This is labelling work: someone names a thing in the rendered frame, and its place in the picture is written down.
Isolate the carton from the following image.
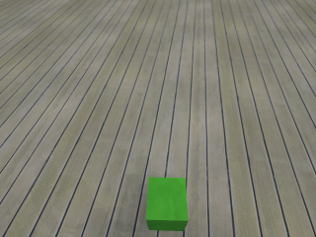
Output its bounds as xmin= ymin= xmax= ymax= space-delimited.
xmin=146 ymin=177 xmax=189 ymax=231

